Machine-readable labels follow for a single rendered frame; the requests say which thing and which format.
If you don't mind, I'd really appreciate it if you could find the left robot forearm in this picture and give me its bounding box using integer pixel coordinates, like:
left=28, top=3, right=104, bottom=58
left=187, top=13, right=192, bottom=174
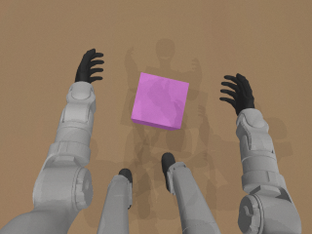
left=32, top=81, right=97, bottom=206

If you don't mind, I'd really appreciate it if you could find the carton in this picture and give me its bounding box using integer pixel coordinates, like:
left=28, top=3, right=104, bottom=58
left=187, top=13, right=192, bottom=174
left=131, top=72, right=189, bottom=131

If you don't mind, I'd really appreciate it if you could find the robot right hand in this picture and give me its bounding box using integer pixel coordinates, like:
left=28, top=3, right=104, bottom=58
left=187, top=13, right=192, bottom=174
left=219, top=73, right=255, bottom=116

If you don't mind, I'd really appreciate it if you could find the robot left thigh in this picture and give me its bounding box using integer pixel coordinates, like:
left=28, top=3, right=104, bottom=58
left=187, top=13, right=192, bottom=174
left=97, top=179, right=133, bottom=234

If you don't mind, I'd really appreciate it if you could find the robot left upper arm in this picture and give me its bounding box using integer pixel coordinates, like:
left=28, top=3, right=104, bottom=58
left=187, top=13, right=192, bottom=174
left=0, top=166, right=94, bottom=234

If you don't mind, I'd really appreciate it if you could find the right robot forearm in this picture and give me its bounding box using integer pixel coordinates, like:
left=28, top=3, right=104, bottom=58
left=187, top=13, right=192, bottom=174
left=236, top=108, right=302, bottom=234

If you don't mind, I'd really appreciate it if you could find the robot left shin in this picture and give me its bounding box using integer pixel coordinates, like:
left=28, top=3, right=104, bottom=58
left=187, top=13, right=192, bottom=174
left=107, top=175, right=129, bottom=190

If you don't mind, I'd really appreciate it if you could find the robot right upper arm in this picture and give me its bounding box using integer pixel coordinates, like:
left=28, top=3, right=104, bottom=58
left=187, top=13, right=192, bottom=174
left=237, top=193, right=301, bottom=234

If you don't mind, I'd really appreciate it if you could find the robot left hand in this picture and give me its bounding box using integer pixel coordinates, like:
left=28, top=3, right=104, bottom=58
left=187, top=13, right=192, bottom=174
left=74, top=48, right=104, bottom=84

